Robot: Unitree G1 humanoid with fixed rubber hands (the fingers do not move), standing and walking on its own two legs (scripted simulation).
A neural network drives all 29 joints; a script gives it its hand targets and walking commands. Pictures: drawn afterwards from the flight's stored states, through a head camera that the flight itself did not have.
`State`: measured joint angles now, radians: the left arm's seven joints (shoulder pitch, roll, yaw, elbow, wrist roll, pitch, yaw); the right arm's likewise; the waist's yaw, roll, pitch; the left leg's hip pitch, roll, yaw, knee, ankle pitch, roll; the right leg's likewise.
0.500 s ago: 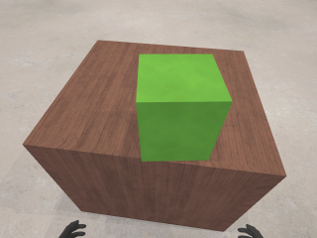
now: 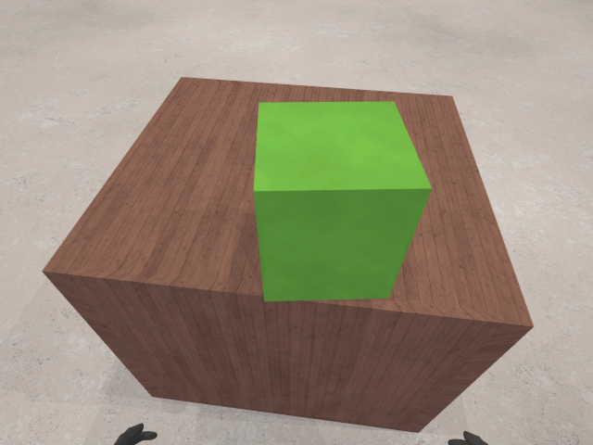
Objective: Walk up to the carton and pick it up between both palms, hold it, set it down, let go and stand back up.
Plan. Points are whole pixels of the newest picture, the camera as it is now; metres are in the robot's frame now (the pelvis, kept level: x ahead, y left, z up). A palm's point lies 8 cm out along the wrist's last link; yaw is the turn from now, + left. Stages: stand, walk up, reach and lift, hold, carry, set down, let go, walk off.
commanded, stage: stand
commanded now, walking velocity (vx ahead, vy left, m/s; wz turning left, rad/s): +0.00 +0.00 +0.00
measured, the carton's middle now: (326, 205) +0.47 -0.03 +0.06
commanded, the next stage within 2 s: walk up in 1.84 s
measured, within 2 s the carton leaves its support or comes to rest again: neither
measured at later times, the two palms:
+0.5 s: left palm out of the picture +0.11 +0.25 -0.09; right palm out of the picture +0.10 -0.25 -0.10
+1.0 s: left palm out of the picture +0.09 +0.25 -0.09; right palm out of the picture +0.09 -0.25 -0.10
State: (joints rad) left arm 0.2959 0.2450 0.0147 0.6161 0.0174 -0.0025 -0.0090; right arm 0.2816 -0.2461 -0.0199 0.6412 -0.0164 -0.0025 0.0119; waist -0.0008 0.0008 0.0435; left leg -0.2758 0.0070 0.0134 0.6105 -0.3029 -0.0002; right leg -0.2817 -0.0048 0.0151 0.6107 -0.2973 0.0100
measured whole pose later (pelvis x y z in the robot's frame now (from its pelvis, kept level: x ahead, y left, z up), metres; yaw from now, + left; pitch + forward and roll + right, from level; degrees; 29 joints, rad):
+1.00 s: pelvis +0.00 +0.00 +0.00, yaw -1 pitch -2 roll +0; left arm 0.32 0.26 0.00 0.65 0.01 0.00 -0.01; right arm 0.29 -0.26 -0.01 0.68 -0.01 0.00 0.01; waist 0.00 0.00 0.03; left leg -0.27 0.01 0.02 0.59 -0.29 0.00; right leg -0.27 0.00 0.03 0.58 -0.28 0.01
